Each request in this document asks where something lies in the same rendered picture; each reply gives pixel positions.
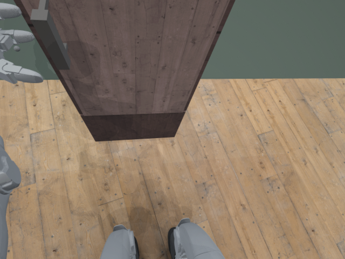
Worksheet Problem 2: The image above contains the handle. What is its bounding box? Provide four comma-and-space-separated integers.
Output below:
30, 0, 71, 70

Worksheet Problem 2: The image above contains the robot left hand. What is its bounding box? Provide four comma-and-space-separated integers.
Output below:
0, 3, 43, 84

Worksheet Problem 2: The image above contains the robot left upper arm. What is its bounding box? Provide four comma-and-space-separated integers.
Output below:
0, 147, 21, 259

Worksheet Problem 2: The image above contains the cupboard door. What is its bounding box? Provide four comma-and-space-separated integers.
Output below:
21, 0, 230, 116

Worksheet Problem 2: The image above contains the robot left thigh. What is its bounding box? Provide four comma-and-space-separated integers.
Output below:
100, 229, 136, 259

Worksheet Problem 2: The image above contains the robot right shin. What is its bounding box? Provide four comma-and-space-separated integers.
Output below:
174, 218, 190, 259

